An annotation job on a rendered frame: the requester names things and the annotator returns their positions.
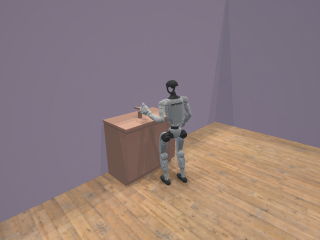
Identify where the left robot hand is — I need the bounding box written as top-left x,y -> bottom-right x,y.
139,103 -> 149,114

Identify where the robot left shin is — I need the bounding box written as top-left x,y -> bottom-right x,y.
160,154 -> 169,180

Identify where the left robot forearm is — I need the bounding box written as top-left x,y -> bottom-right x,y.
146,110 -> 161,122

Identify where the robot right shin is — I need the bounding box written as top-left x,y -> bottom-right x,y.
177,151 -> 185,178

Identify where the counter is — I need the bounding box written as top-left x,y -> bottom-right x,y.
102,106 -> 175,186

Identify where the robot shin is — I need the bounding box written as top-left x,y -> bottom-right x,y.
160,154 -> 169,180
177,151 -> 185,178

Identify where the right robot hand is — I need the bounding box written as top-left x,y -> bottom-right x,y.
178,122 -> 185,128

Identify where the right robot forearm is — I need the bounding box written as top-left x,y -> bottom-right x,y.
182,116 -> 191,124

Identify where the right robot upper arm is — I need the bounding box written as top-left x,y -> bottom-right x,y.
181,96 -> 192,118

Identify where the left robot upper arm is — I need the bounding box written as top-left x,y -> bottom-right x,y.
158,99 -> 167,124

